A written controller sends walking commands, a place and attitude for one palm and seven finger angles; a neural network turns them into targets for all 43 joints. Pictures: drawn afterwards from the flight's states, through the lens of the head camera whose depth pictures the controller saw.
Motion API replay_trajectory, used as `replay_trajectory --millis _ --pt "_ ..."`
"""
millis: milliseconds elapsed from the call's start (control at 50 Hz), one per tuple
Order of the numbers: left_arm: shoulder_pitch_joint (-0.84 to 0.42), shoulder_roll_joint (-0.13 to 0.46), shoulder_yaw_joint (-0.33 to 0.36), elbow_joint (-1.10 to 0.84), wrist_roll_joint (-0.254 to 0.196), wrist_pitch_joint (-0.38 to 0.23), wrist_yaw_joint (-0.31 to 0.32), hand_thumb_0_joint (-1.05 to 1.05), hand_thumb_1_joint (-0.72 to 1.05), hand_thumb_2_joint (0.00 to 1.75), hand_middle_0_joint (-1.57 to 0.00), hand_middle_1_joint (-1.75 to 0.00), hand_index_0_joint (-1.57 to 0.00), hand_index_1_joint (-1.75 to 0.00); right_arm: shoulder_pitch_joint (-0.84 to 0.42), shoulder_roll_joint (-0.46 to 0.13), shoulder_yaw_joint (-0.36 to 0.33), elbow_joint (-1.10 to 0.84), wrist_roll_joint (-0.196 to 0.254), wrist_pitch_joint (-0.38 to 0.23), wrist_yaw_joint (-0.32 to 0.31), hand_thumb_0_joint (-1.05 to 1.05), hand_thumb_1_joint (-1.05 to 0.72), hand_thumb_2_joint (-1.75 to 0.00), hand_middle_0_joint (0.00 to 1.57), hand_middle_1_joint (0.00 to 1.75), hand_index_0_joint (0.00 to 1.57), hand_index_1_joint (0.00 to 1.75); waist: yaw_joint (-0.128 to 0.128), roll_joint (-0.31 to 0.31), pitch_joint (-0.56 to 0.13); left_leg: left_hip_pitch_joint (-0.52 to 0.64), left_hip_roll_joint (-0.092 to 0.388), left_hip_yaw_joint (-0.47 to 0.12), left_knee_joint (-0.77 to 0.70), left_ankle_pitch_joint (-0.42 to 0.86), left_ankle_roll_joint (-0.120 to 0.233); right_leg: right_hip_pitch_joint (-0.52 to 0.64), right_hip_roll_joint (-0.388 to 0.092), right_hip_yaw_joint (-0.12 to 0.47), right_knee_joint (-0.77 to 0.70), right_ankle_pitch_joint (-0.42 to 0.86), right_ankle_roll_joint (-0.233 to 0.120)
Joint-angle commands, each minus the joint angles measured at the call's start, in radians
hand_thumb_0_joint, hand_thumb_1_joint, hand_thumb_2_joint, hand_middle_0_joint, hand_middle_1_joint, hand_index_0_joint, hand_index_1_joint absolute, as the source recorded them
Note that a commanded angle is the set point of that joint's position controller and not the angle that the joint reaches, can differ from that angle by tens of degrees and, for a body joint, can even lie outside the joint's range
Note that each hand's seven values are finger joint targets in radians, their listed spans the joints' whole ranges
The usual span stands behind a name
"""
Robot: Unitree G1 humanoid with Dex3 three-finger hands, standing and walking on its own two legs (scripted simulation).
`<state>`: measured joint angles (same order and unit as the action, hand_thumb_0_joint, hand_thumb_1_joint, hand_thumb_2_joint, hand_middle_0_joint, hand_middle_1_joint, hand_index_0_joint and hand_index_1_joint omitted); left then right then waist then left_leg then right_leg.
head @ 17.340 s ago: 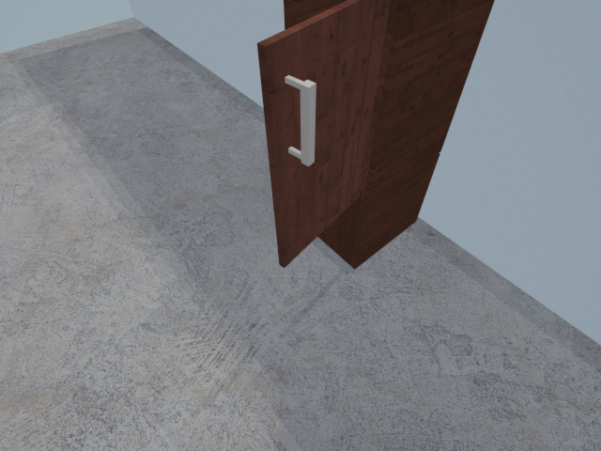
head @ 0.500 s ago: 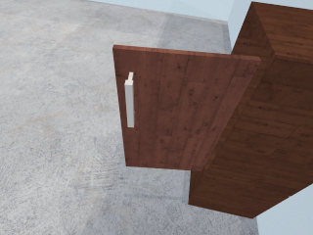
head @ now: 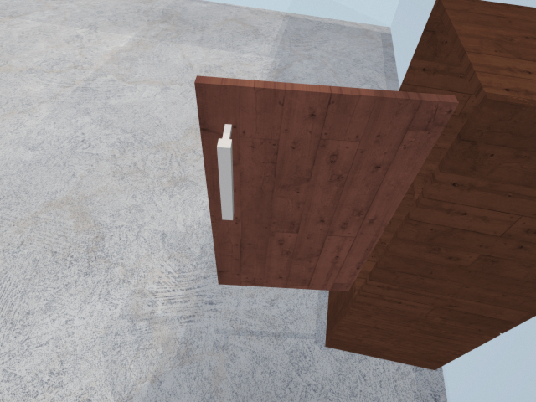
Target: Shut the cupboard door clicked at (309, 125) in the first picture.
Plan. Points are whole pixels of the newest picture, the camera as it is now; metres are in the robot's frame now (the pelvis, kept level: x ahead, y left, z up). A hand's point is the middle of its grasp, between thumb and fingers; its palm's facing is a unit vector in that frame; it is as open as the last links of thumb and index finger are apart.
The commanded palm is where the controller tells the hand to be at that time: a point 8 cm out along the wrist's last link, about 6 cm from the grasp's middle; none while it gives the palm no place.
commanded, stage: look again from close up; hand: left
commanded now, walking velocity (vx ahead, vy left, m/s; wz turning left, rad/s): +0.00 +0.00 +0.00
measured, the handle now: (227, 175) +0.43 +0.10 +0.10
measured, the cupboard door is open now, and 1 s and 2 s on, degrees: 99 99 99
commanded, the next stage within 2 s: shuffle to correct the standing spot in 0.20 s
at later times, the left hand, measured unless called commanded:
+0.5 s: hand out of the picture -0.01 +0.14 -0.19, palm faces +0.02 -0.99 -0.14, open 7.4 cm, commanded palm none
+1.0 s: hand out of the picture +0.06 +0.07 -0.18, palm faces +0.01 -0.98 -0.19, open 7.3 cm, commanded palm none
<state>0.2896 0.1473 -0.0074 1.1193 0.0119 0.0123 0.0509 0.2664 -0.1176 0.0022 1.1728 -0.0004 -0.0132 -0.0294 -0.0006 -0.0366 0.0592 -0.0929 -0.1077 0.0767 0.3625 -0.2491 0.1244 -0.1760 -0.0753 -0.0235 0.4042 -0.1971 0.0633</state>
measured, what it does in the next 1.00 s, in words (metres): steps to the right: right foot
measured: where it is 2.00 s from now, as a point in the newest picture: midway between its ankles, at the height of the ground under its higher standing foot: outside the picture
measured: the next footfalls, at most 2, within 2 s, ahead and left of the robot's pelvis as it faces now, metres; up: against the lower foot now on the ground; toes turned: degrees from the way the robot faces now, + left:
right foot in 0.82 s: +0.05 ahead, -0.23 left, +0.00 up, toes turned -2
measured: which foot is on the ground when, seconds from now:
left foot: down 0.00-1.00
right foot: down 0.00-0.48, up 0.50-0.80, down 0.82-1.00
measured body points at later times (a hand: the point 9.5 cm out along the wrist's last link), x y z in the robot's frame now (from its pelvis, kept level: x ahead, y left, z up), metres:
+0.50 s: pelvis +0.01 -0.01 +0.00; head +0.02 +0.01 +0.45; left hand -0.01 +0.20 -0.17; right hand -0.01 -0.22 -0.16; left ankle -0.03 +0.03 -0.74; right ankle +0.01 -0.16 -0.74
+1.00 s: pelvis -0.01 -0.11 -0.01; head +0.01 -0.10 +0.44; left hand +0.06 +0.12 -0.16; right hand +0.00 -0.36 -0.16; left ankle -0.03 +0.00 -0.73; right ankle +0.00 -0.23 -0.74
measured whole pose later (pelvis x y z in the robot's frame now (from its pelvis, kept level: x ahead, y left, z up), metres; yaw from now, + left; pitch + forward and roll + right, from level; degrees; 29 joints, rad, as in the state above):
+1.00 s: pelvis -0.01 -0.11 -0.01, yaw -1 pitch -1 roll -1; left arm 0.20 0.16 0.03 0.99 0.02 0.01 0.03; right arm 0.24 -0.20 -0.06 1.09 -0.01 0.03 -0.03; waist -0.02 0.00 0.06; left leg -0.29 0.02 0.03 0.71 -0.44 -0.01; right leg -0.26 -0.01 -0.05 0.53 -0.25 -0.01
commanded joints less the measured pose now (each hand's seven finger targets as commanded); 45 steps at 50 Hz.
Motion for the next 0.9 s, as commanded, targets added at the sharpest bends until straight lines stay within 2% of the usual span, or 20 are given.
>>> replay_trajectory --millis 0,100,280,320,400,440,460,500,540,580,620,640,720,760,780,800,820,840,860,880 --pt "0.079 0.065 0.009 -0.021 -0.001 -0.016 0.009 0.00 0.90 0.90 -0.20 -0.30 -0.20 -0.30 0.071 -0.115 -0.022 -0.014 -0.002 -0.019 -0.008 0.00 -0.90 -0.90 0.20 0.30 0.20 0.30 0.006 0.036 -0.004 -0.040 0.212 -0.167 -0.080 0.303 -0.106 0.029 -0.043 0.037 -0.009 0.122 -0.062" --pt "0.080 0.055 0.009 -0.016 -0.001 -0.013 0.010 0.00 0.90 0.90 -0.20 -0.30 -0.20 -0.30 0.084 -0.107 -0.022 -0.009 -0.003 -0.018 -0.012 0.00 -0.90 -0.90 0.20 0.30 0.20 0.30 0.003 0.053 0.015 -0.039 0.216 -0.169 -0.089 0.315 -0.115 0.015 -0.036 0.035 -0.002 0.104 -0.061" --pt "0.092 0.045 0.009 -0.011 0.001 -0.015 0.008 0.00 0.90 0.90 -0.20 -0.30 -0.20 -0.30 0.087 -0.100 -0.019 -0.012 -0.003 -0.017 -0.010 0.00 -0.90 -0.90 0.20 0.30 0.20 0.30 0.005 0.025 0.049 -0.075 0.210 -0.166 -0.102 0.200 -0.099 0.007 -0.040 0.044 -0.016 0.095 -0.062" --pt "0.090 0.040 0.008 -0.009 -0.001 -0.013 0.007 0.00 0.90 0.90 -0.20 -0.30 -0.20 -0.30 0.094 -0.098 -0.020 -0.006 -0.004 -0.021 -0.014 0.00 -0.90 -0.90 0.20 0.30 0.20 0.30 -0.002 0.045 0.041 -0.050 0.226 -0.185 -0.114 0.245 -0.112 -0.006 -0.027 0.035 -0.001 0.096 -0.055" --pt "0.089 0.040 0.017 -0.017 -0.002 0.000 0.004 0.00 0.90 0.90 -0.20 -0.30 -0.20 -0.30 0.107 -0.106 -0.032 -0.005 -0.006 -0.019 -0.029 0.00 -0.90 -0.90 0.20 0.30 0.20 0.30 -0.008 0.074 0.027 0.015 0.276 -0.207 -0.083 0.417 -0.107 -0.060 -0.005 0.016 0.041 0.066 -0.048" --pt "0.075 0.048 0.026 -0.034 0.002 0.011 -0.001 0.00 0.90 0.90 -0.20 -0.30 -0.20 -0.30 0.122 -0.120 -0.044 -0.007 -0.008 -0.014 -0.038 0.00 -0.90 -0.90 0.20 0.30 0.20 0.30 -0.017 0.076 0.026 0.041 0.317 -0.231 -0.062 0.506 -0.077 -0.107 0.009 0.007 0.092 0.009 -0.051" --pt "0.061 0.050 0.032 -0.047 0.004 0.018 -0.003 0.00 0.90 0.90 -0.20 -0.30 -0.20 -0.30 0.132 -0.129 -0.050 -0.008 -0.011 -0.011 -0.042 0.00 -0.90 -0.90 0.20 0.30 0.20 0.30 -0.026 0.101 0.030 0.049 0.345 -0.253 -0.064 0.536 -0.056 -0.150 0.016 0.006 0.155 -0.059 -0.050" --pt "0.032 0.058 0.048 -0.076 0.008 0.033 -0.006 0.00 0.90 0.90 -0.20 -0.30 -0.20 -0.30 0.151 -0.137 -0.058 -0.012 -0.018 -0.006 -0.052 0.00 -0.90 -0.90 0.20 0.30 0.20 0.30 -0.040 0.111 0.031 0.046 0.416 -0.300 -0.070 0.575 0.015 -0.233 0.022 0.040 0.338 -0.232 -0.054" --pt "0.012 0.060 0.060 -0.102 0.012 0.039 -0.010 0.00 0.90 0.90 -0.20 -0.30 -0.20 -0.30 0.132 -0.144 -0.061 -0.030 -0.024 -0.002 -0.055 0.00 -0.90 -0.90 0.20 0.30 0.20 0.30 -0.033 0.078 0.036 0.016 0.450 -0.316 -0.051 0.570 0.079 -0.280 0.017 0.067 0.442 -0.276 -0.057" --pt "0.001 0.050 0.070 -0.121 0.011 0.041 -0.018 0.00 0.90 0.90 -0.20 -0.30 -0.20 -0.30 0.104 -0.158 -0.068 -0.045 -0.030 0.002 -0.053 0.00 -0.90 -0.90 0.20 0.30 0.20 0.30 -0.027 0.084 0.014 0.030 0.448 -0.291 -0.031 0.588 0.087 -0.306 0.019 0.072 0.468 -0.262 -0.053" --pt "-0.012 0.048 0.073 -0.140 0.008 0.044 -0.025 0.00 0.90 0.90 -0.20 -0.30 -0.20 -0.30 0.087 -0.172 -0.075 -0.057 -0.033 0.005 -0.051 0.00 -0.90 -0.90 0.20 0.30 0.20 0.30 -0.026 0.111 -0.004 0.021 0.437 -0.263 -0.016 0.574 0.073 -0.284 0.023 0.062 0.431 -0.240 -0.051" --pt "-0.014 0.051 0.075 -0.151 0.008 0.043 -0.029 0.00 0.90 0.90 -0.20 -0.30 -0.20 -0.30 0.075 -0.179 -0.079 -0.065 -0.035 0.007 -0.051 0.00 -0.90 -0.90 0.20 0.30 0.20 0.30 -0.023 0.102 -0.005 0.002 0.438 -0.254 -0.004 0.568 0.067 -0.255 0.022 0.051 0.385 -0.232 -0.054" --pt "0.002 0.057 0.078 -0.166 0.007 0.044 -0.037 0.00 0.90 0.90 -0.20 -0.30 -0.20 -0.30 0.062 -0.205 -0.094 -0.070 -0.032 0.016 -0.041 0.00 -0.90 -0.90 0.20 0.30 0.20 0.30 -0.016 0.157 -0.027 -0.068 0.392 -0.199 0.045 0.488 0.007 -0.118 0.051 -0.013 0.189 -0.094 -0.058" --pt "0.042 0.085 0.085 -0.164 0.010 0.037 -0.038 0.00 0.90 0.90 -0.20 -0.30 -0.20 -0.30 0.065 -0.204 -0.099 -0.077 -0.028 0.019 -0.036 0.00 -0.90 -0.90 0.20 0.30 0.20 0.30 0.003 0.105 -0.041 -0.141 0.337 -0.157 0.134 0.371 -0.045 0.002 0.041 -0.010 0.027 0.087 -0.066" --pt "0.059 0.125 0.089 -0.159 0.015 0.029 -0.031 0.00 0.90 0.90 -0.20 -0.30 -0.20 -0.30 0.083 -0.169 -0.097 -0.085 -0.022 0.021 -0.030 0.00 -0.90 -0.90 0.20 0.30 0.20 0.30 0.000 -0.011 -0.068 -0.225 0.253 -0.077 0.233 0.170 -0.090 0.088 -0.054 0.088 0.006 0.276 -0.097" --pt "0.075 0.172 0.092 -0.154 0.017 0.018 -0.020 0.00 0.90 0.90 -0.20 -0.30 -0.20 -0.30 0.078 -0.095 -0.079 -0.108 -0.017 0.023 -0.023 0.00 -0.90 -0.90 0.20 0.30 0.20 0.30 0.005 -0.188 -0.091 -0.326 0.130 0.021 0.350 -0.162 -0.132 0.136 -0.203 0.246 -0.019 0.414 -0.172" --pt "0.092 0.179 0.081 -0.156 0.010 0.005 -0.017 0.00 0.90 0.90 -0.20 -0.30 -0.20 -0.30 0.044 -0.080 -0.070 -0.124 -0.014 0.034 -0.022 0.00 -0.90 -0.90 0.20 0.30 0.20 0.30 0.030 -0.142 -0.123 -0.272 0.125 -0.024 0.473 -0.349 -0.128 0.049 -0.274 0.281 -0.082 0.333 -0.246" --pt "0.044 0.179 0.072 -0.165 0.011 -0.002 -0.012 0.00 0.90 0.90 -0.20 -0.30 -0.20 -0.30 0.038 -0.065 -0.068 -0.129 -0.014 0.036 -0.013 0.00 -0.90 -0.90 0.20 0.30 0.20 0.30 0.010 -0.029 -0.086 -0.254 0.132 -0.055 0.503 -0.331 -0.122 -0.018 -0.267 0.262 -0.104 0.196 -0.259" --pt "-0.004 0.190 0.075 -0.175 0.013 -0.014 -0.008 0.00 0.90 0.90 -0.20 -0.30 -0.20 -0.30 0.021 -0.069 -0.064 -0.128 -0.014 0.038 -0.008 0.00 -0.90 -0.90 0.20 0.30 0.20 0.30 0.002 -0.083 -0.076 -0.247 0.153 -0.075 0.480 -0.312 -0.121 -0.059 -0.240 0.296 -0.127 0.080 -0.252" --pt "-0.048 0.191 0.073 -0.181 0.012 -0.020 -0.008 0.00 0.90 0.90 -0.20 -0.30 -0.20 -0.30 0.024 -0.092 -0.065 -0.120 -0.015 0.032 -0.002 0.00 -0.90 -0.90 0.20 0.30 0.20 0.30 -0.007 -0.099 -0.051 -0.251 0.157 -0.072 0.456 -0.256 -0.123 -0.054 -0.216 0.286 -0.117 0.088 -0.244"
